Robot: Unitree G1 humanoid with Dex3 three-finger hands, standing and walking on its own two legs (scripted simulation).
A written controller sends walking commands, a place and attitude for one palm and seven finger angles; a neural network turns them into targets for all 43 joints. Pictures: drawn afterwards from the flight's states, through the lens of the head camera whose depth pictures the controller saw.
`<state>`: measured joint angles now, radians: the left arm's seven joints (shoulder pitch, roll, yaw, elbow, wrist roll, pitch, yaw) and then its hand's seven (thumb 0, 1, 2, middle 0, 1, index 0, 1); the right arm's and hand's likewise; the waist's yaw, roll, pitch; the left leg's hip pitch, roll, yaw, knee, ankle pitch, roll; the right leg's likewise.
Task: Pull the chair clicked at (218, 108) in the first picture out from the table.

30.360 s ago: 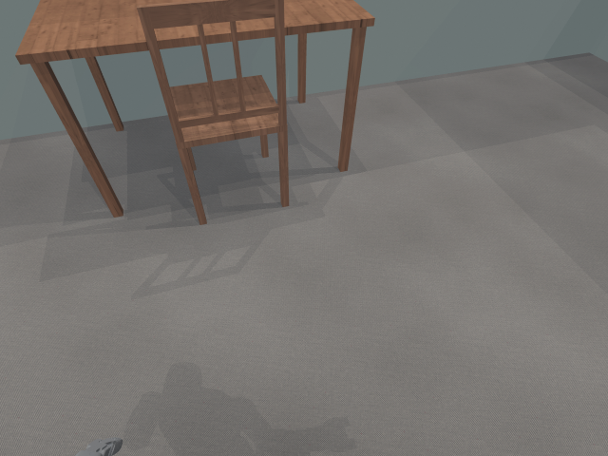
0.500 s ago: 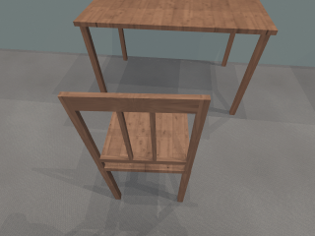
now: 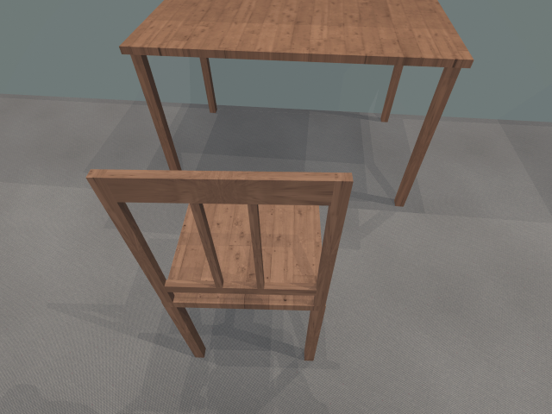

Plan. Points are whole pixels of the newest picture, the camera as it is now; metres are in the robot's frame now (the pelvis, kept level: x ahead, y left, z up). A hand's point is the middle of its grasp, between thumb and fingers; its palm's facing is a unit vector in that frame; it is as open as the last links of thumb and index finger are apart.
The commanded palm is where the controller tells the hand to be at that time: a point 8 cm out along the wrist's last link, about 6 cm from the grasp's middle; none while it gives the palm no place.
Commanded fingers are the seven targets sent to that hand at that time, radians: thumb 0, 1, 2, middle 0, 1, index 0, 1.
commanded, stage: look to check the result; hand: left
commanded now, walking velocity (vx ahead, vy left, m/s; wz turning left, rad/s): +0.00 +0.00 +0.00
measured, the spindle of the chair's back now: (209, 248) +0.43 +0.17 -0.09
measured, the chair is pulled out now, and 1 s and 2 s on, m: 0.62 0.62 0.62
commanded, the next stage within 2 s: stand and wait in 0.68 s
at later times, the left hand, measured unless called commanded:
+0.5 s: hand out of the picture -0.01 +0.16 -0.17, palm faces +0.06 -0.99 -0.16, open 7.4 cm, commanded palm none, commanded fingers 0.00 0.90 0.90 -0.20 -0.30 -0.20 -0.30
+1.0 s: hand out of the picture -0.01 +0.16 -0.17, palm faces +0.07 -0.98 -0.16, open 7.4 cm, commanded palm none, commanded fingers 0.00 0.90 0.90 -0.20 -0.30 -0.20 -0.30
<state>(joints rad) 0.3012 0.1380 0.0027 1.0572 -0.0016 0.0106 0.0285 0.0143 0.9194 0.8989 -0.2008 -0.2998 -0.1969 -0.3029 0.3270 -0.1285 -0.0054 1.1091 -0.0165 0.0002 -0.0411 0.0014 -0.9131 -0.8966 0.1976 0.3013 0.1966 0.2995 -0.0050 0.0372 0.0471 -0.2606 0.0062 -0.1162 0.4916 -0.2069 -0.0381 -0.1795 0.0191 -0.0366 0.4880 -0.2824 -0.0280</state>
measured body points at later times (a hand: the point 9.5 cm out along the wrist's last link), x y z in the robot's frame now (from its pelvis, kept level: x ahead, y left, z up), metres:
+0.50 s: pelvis +0.00 +0.00 +0.00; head +0.01 +0.00 +0.45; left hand -0.01 +0.21 -0.16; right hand -0.01 -0.20 -0.16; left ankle +0.04 +0.15 -0.74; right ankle -0.01 -0.10 -0.74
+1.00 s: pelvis +0.01 +0.00 +0.00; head +0.01 -0.01 +0.45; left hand -0.01 +0.21 -0.16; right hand -0.02 -0.20 -0.17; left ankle +0.04 +0.15 -0.74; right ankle -0.01 -0.10 -0.74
